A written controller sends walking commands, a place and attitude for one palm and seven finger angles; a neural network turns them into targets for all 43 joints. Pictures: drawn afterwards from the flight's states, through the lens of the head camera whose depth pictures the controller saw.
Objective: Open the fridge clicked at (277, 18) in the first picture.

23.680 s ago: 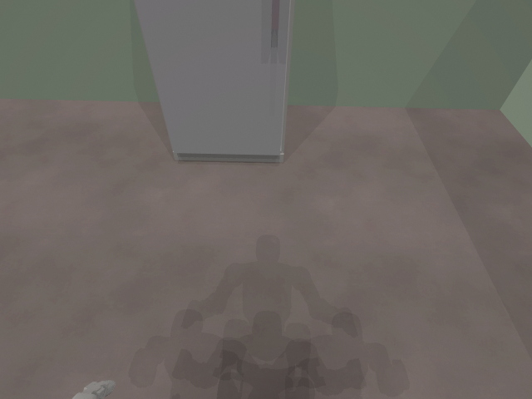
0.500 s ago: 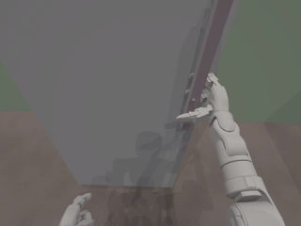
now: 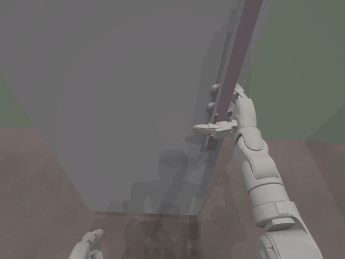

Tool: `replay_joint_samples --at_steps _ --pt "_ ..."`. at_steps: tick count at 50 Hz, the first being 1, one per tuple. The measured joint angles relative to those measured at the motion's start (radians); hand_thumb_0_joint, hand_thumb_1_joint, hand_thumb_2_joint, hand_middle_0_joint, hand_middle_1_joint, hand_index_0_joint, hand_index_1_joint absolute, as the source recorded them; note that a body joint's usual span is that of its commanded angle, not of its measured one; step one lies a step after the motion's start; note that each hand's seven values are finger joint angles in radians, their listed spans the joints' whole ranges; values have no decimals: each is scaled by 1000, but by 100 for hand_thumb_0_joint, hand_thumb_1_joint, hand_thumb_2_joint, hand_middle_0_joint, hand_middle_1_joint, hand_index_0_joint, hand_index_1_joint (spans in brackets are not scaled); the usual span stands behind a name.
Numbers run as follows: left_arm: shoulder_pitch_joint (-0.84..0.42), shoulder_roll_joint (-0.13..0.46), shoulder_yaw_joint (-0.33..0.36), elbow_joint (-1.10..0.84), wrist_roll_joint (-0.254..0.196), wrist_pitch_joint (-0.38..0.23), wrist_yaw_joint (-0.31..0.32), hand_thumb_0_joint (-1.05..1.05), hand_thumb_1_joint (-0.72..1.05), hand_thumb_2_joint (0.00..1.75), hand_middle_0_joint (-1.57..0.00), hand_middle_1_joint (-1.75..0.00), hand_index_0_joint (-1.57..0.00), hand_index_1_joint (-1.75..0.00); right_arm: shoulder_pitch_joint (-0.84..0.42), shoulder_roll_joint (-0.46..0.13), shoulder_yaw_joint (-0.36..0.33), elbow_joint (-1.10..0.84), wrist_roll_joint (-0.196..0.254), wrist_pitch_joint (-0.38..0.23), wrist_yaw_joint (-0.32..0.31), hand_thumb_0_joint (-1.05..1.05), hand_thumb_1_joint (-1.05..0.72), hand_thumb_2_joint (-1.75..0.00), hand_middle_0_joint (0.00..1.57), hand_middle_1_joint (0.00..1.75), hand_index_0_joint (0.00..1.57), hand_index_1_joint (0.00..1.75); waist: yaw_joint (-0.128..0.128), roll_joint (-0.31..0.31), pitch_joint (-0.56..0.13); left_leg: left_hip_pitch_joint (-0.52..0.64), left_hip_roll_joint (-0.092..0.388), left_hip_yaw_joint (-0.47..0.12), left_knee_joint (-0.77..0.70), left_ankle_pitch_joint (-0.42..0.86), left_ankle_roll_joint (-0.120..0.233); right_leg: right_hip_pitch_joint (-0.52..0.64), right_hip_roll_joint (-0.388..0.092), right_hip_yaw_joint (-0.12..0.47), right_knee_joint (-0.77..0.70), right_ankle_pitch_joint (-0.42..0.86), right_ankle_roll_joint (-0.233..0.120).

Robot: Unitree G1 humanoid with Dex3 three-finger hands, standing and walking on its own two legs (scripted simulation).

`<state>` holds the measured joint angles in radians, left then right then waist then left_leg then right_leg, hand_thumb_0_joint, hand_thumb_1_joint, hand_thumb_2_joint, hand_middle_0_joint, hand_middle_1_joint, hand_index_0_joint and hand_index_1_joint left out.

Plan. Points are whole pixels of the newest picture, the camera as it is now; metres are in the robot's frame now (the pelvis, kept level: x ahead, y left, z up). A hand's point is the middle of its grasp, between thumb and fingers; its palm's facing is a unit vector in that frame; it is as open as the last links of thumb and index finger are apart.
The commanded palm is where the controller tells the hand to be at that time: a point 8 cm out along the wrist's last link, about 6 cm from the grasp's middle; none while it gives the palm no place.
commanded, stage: grip the handle and tug to test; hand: right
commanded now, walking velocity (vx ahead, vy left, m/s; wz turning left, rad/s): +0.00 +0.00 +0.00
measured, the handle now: (224, 84) +0.45 -0.07 +0.20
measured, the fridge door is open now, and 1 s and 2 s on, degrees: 0 0 15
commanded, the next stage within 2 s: pull the door a little, standing still in 1.18 s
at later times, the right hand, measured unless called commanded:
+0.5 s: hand (214, 117) +0.40 -0.06 +0.15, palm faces -0.08 +1.00 +0.00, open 6.1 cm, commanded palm +0.37 -0.12 +0.15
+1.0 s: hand (214, 117) +0.40 -0.06 +0.15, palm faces -0.06 +1.00 +0.00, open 6.1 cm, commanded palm +0.36 -0.11 +0.15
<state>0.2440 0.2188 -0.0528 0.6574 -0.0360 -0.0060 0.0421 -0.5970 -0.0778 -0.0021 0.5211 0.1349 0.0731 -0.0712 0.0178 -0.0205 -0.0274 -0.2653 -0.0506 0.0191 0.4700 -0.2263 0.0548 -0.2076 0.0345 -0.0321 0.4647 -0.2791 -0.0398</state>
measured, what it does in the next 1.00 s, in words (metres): stands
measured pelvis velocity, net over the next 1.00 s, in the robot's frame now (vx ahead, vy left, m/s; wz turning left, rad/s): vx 0.00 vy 0.01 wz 0.01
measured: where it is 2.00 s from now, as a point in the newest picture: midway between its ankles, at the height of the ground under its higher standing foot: outside the picture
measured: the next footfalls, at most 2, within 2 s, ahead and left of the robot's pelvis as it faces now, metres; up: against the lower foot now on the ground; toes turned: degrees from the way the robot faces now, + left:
none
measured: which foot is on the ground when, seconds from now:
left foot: down 0.00-1.00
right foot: down 0.00-1.00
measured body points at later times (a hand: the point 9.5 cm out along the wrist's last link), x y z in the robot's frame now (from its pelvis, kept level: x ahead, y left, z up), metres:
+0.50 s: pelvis +0.00 +0.00 +0.00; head +0.00 +0.01 +0.45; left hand +0.15 +0.22 -0.11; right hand +0.40 -0.11 +0.15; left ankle +0.01 +0.08 -0.74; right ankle -0.02 -0.09 -0.74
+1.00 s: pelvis +0.00 +0.01 +0.00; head +0.00 +0.02 +0.45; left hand +0.14 +0.24 -0.11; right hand +0.40 -0.11 +0.15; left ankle +0.01 +0.08 -0.74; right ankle -0.02 -0.09 -0.74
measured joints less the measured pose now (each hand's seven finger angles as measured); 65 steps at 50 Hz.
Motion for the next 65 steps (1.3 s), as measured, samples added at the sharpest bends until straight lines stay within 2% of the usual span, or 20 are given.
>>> replay_joint_samples --at_steps 12,20,46,55,65 --pt "-3 -1 2 -6 2 6 -7 1 91 90 -20 -30 -20 -30 38 10 16 -46 4 11 6 0 -22 -61 38 131 38 131 -11 -5 -6 12 2 1 -1 -7 -2 13 3 2 -3 -5 -2" --pt "-21 -2 0 -11 3 16 -3 1 91 90 -20 -30 -20 -30 30 8 29 -49 -3 29 -3 0 -58 -77 41 135 41 136 -9 -6 1 16 3 6 0 -8 -1 13 3 7 0 -5 -1" --pt "-14 2 -2 -7 4 26 1 1 91 90 -20 -30 -20 -30 25 1 2 -25 4 14 3 1 -62 -82 36 138 37 140 -4 -6 0 11 -6 8 -11 6 11 11 -6 8 -12 9 11" --pt "-6 6 -1 -33 3 26 -9 1 91 90 -20 -30 -20 -30 109 -10 -25 -108 9 30 17 1 -65 -78 33 139 34 140 5 -11 -14 30 -18 -15 -23 5 14 42 -16 -15 -34 3 14" --pt "-25 11 4 -76 3 64 -22 1 91 90 -20 -30 -20 -30 287 -17 -22 -343 9 82 51 1 -67 -72 30 138 31 136 8 -9 -24 65 -32 -36 -48 -2 15 86 -27 -32 -65 -7 18"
